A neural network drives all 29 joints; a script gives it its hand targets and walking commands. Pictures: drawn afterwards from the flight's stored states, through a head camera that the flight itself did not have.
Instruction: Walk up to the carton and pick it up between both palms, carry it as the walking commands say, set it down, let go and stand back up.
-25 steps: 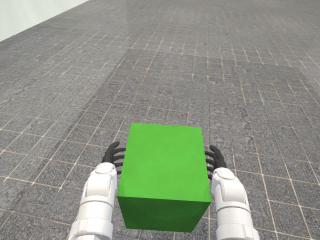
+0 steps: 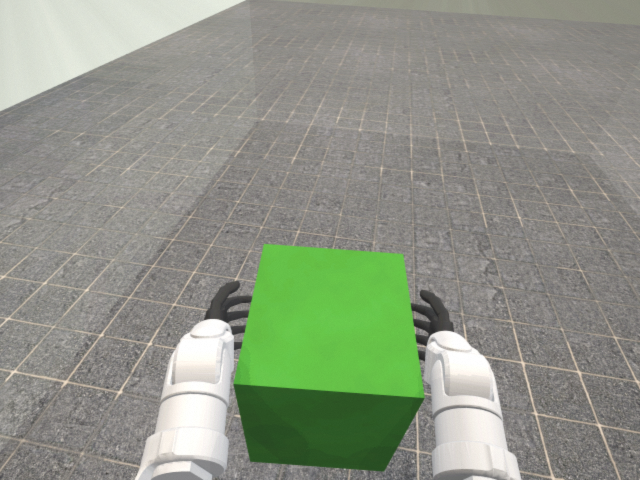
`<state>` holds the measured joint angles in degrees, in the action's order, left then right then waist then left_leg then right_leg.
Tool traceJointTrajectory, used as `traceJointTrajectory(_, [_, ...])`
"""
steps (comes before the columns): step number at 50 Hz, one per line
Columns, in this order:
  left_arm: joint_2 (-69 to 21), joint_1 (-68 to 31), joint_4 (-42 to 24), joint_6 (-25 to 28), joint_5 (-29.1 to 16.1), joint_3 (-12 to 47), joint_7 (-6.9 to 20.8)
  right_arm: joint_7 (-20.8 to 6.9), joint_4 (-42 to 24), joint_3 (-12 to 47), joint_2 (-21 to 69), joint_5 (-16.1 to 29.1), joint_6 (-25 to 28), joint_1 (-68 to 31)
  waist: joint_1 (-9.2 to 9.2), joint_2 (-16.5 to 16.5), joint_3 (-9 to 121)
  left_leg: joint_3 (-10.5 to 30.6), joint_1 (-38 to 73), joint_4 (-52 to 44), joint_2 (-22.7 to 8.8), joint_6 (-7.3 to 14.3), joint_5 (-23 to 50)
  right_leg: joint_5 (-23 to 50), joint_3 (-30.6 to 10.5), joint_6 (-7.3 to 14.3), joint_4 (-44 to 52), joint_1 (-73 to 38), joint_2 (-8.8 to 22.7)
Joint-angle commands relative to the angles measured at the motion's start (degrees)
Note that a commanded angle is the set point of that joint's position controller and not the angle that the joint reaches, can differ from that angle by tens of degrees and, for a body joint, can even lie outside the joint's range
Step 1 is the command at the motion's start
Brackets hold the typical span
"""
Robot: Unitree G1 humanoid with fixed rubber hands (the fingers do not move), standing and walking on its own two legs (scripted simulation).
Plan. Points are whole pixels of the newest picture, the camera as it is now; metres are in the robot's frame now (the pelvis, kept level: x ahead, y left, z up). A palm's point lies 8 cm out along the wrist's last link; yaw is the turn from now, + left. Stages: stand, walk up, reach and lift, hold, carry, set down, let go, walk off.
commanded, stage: reach and lift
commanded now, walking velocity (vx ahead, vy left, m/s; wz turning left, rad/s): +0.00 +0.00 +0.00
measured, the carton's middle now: (325, 359) +0.31 +0.00 -0.02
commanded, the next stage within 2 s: hold in 0.62 s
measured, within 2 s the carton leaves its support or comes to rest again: neither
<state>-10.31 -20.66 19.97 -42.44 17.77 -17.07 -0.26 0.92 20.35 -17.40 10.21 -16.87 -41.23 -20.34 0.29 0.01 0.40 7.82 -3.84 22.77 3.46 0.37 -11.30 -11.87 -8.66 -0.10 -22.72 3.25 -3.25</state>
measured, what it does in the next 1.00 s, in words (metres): stands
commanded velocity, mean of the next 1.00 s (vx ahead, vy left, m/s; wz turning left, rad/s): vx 0.00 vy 0.00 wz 0.00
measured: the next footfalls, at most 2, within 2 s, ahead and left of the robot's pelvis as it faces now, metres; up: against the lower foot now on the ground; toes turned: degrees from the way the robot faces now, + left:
none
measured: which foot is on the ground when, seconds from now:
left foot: down 0.00-1.00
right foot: down 0.00-1.00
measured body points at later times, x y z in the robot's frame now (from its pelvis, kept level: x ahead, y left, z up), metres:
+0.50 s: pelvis +0.01 +0.00 +0.00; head -0.05 +0.00 +0.45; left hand +0.31 +0.15 +0.05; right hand +0.31 -0.14 +0.05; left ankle +0.02 +0.12 -0.74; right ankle +0.02 -0.12 -0.74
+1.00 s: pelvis +0.00 +0.00 +0.00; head -0.06 +0.00 +0.45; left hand +0.30 +0.15 +0.05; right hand +0.31 -0.14 +0.05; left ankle +0.02 +0.12 -0.74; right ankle +0.02 -0.12 -0.74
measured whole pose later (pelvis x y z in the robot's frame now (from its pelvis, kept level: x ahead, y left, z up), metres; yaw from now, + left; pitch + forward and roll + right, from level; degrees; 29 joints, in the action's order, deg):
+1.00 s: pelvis +0.00 +0.00 +0.00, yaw +0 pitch -8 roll +0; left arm -9.4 -17.7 17.1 -44.2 17.2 -14.6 -0.1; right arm 0.9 19.0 -14.3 9.7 -16.7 -43.0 -18.7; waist 0.9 -0.2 0.3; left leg 7.1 -2.9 22.1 3.0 0.2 -11.2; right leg -11.7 -7.9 0.2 -22.3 2.4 -3.1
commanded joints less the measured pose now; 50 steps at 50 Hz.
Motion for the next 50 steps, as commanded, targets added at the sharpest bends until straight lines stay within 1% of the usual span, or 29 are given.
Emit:
traceJointTrajectory(1, [-52.99, -31.29, 0.19, 1.62, -14.7, 29.74, 13.66, -13.68, 1.7, 30.46, 55.97, 14.44, -0.11, -29.26, 0.01, -0.26, 10.83, -2.89, 2.53, -4.0, 0.3, -0.31, 4.3, 4.89, 3.43, -0.45, 4.29, -0.56, -0.63])
traceJointTrajectory(13, [-52.24, -28.61, -3.12, 0.96, -15.29, 30.95, 13.58, -13.44, -0.87, 31.5, 55.63, 14.93, -0.59, -26.51, 0.06, 0.01, 11.74, -2.68, 3.97, -4.04, 0.63, -0.59, 8.61, 9.34, 3.1, -0.64, 4.29, -2.54, -0.77])
traceJointTrajectory(22, [-52.08, -26.41, -4.95, 0.61, -15.89, 32.04, 13.46, -13.41, -2.51, 32.45, 55.28, 15.33, -0.66, -24.61, 0.2, 0.12, 11.74, -2.59, 4.69, -4.1, 0.73, -0.83, 10.45, 10.6, 3.08, -0.65, 4.26, -2.69, -1.03])
traceJointTrajectory(33, [-52.14, -25.76, -5.51, 0.44, -16.16, 32.36, 13.55, -13.6, -2.78, 32.63, 55.01, 15.37, -0.61, -24.14, 0.32, 0.25, 11.01, -2.79, 4.37, -4.16, 0.68, -0.88, 9.34, 8.97, 3.23, -0.52, 4.32, -1.92, -1.14])
traceJointTrajectory(50, [-52.77, -27.47, -4.17, 0.5, -16.16, 31.95, 13.94, -14.05, -1.26, 32.05, 55.42, 15.22, -0.52, -26.02, 0.52, 0.27, 10.77, -3.27, 2.91, -4.03, 0.5, -0.63, 5.79, 5.19, 3.45, -0.3, 4.24, -0.7, -1.03])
